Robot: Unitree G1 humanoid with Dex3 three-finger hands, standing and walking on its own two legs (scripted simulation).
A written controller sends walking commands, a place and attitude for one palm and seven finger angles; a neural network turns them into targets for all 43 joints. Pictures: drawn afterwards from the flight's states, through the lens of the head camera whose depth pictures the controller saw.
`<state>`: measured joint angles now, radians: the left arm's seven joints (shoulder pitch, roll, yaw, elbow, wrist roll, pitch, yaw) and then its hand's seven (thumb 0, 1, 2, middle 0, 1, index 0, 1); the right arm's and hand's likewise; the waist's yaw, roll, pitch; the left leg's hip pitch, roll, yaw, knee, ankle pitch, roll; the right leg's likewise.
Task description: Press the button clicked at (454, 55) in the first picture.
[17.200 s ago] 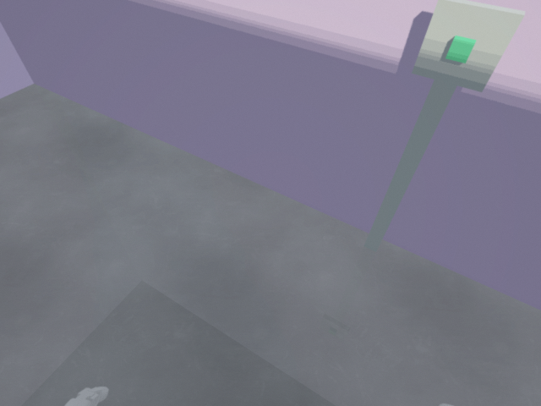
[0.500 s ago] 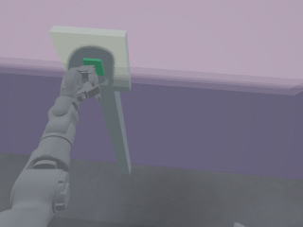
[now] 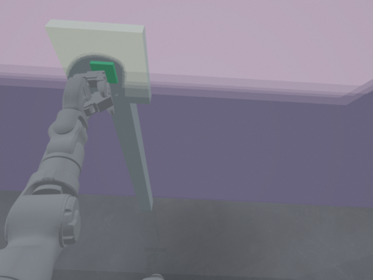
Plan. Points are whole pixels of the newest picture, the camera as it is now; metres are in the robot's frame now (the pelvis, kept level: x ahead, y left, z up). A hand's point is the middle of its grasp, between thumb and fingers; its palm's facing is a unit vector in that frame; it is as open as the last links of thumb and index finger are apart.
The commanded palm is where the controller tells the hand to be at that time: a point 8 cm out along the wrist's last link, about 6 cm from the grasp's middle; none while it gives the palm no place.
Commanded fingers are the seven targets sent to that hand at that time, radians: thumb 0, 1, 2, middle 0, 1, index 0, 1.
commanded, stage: pull the fist back off the button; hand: left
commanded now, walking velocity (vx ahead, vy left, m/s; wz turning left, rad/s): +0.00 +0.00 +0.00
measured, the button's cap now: (105, 69) +0.52 +0.18 +0.17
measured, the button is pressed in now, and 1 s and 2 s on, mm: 12 0 0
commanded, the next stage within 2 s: draw the hand back to the body in 0.82 s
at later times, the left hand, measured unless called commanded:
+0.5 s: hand (115, 111) +0.43 +0.15 +0.13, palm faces -0.04 -1.00 +0.00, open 3.1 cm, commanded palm +0.39 +0.20 +0.14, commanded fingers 0.00 0.90 0.90 -1.30 -1.50 -1.30 -1.50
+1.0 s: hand (111, 129) +0.37 +0.14 +0.14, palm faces -0.04 -1.00 -0.03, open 3.1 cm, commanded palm +0.34 +0.21 +0.15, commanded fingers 0.00 0.90 0.90 -1.30 -1.50 -1.30 -1.50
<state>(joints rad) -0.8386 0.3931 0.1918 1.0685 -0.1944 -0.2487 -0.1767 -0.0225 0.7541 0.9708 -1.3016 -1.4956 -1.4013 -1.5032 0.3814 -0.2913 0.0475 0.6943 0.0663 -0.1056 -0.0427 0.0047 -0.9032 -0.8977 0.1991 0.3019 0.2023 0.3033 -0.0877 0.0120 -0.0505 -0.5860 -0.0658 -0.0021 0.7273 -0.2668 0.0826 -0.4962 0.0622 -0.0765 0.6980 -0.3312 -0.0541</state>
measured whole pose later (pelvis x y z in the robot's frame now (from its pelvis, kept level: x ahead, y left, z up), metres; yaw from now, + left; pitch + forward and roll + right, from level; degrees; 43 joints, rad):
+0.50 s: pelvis +0.05 +0.00 +0.01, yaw -2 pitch +5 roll -1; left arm -0.35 0.26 0.17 0.47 -0.23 -0.14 -0.15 0.02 0.89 0.90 -1.30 -1.50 -1.31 -1.50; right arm 0.29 -0.26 0.04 0.58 0.07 -0.09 -0.03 0.01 -0.90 -0.90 0.20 0.30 0.20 0.30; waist -0.03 0.03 -0.07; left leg -0.40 -0.06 0.04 0.63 -0.31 0.08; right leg -0.33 0.07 -0.02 0.61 -0.36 -0.05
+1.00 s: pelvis +0.05 -0.02 +0.02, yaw +0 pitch +2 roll +0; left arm -0.12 0.27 0.14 0.13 -0.26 0.03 -0.17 0.01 0.90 0.90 -1.30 -1.50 -1.30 -1.50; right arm 0.19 -0.25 0.07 0.56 0.07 -0.05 -0.06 0.01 -0.90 -0.90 0.20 0.30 0.20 0.30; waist 0.00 0.05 -0.06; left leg -0.33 -0.06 0.00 0.60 -0.29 0.06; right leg -0.24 0.07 -0.06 0.56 -0.35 -0.08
